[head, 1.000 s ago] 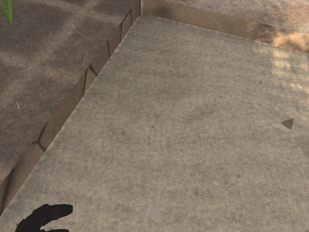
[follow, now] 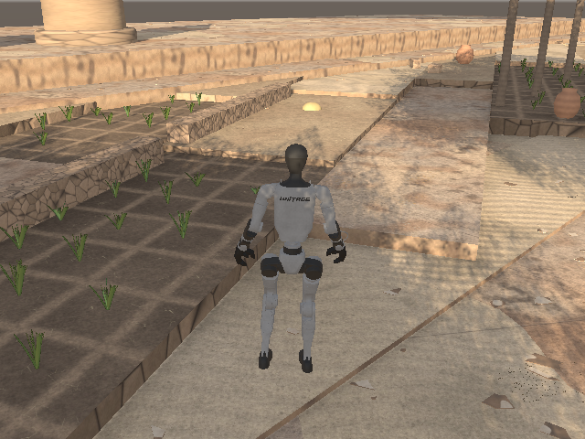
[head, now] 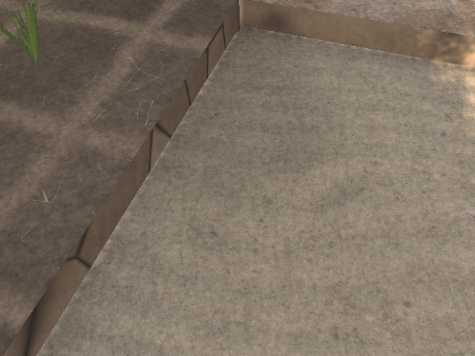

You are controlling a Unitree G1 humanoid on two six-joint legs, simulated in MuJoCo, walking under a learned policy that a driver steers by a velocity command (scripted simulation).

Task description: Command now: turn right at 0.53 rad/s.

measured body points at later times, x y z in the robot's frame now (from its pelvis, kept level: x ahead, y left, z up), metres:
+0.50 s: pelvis -0.02 +0.03 +0.00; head +0.02 +0.02 +0.45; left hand +0.22 +0.24 -0.10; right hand +0.04 -0.28 -0.10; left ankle +0.02 +0.15 -0.74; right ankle -0.06 -0.10 -0.70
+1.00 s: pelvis -0.04 -0.01 -0.01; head -0.02 -0.01 +0.44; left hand +0.21 +0.14 -0.11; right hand -0.03 -0.30 -0.12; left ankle +0.01 +0.13 -0.74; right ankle -0.06 -0.09 -0.74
